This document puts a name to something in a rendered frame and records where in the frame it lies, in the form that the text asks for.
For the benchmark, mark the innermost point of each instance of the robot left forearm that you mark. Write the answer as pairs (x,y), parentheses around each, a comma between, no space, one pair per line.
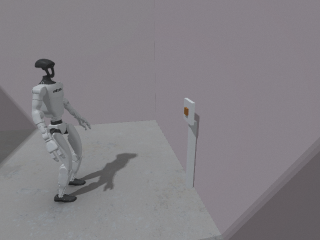
(72,111)

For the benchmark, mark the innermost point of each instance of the robot left foot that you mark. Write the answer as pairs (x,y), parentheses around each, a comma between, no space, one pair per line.
(77,182)

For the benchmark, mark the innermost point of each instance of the robot left hand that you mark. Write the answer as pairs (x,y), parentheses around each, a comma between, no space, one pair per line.
(82,120)

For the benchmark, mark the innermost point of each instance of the panel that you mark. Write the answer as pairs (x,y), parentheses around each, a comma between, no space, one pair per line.
(191,142)

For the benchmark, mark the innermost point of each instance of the button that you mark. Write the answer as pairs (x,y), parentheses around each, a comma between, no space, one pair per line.
(186,111)

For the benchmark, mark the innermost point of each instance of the robot left upper arm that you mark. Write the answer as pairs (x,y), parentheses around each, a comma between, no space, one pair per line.
(65,101)

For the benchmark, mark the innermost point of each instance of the robot right upper arm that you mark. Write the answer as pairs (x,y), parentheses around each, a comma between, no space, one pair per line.
(38,92)

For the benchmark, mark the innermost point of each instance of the robot right forearm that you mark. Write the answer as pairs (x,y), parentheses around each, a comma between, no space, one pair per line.
(40,123)

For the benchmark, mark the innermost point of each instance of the robot right thigh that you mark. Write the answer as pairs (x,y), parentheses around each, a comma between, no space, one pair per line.
(63,145)

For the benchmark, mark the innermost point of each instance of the robot right hand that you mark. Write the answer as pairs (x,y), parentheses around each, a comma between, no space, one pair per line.
(53,146)

